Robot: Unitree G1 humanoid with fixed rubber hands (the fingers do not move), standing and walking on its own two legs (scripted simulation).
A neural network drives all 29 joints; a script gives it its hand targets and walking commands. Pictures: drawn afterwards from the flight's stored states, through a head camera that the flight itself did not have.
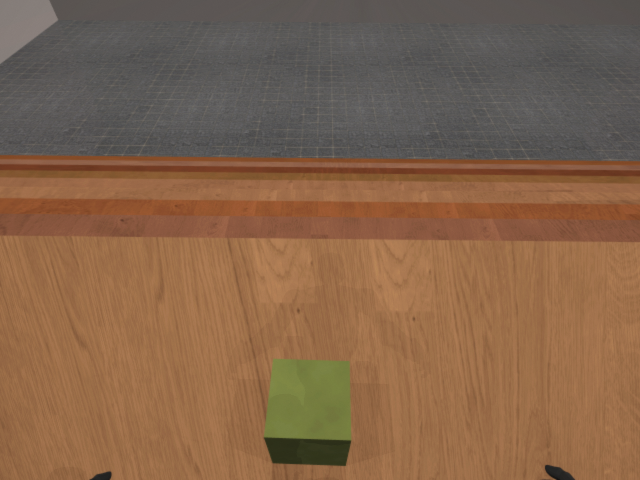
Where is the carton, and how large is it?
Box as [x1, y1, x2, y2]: [264, 359, 350, 465]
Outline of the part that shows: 273,359 264,431 264,438 272,462 345,465 350,443 349,361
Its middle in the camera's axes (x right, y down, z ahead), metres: -0.03 +0.49 +1.09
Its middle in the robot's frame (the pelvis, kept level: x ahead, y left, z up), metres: +0.43 +0.04 -0.66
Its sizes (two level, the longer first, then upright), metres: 0.210 0.200 0.250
